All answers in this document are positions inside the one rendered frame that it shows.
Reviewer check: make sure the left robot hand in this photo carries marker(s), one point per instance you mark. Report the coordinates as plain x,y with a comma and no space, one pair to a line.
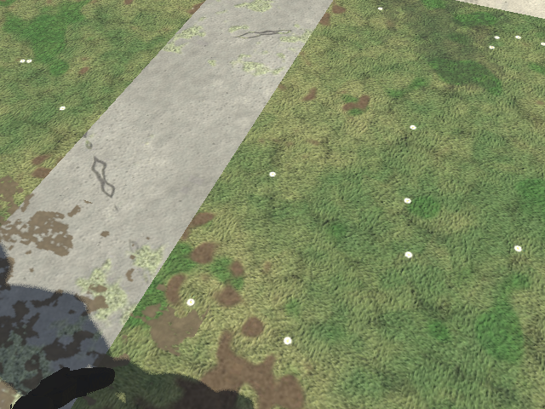
61,387

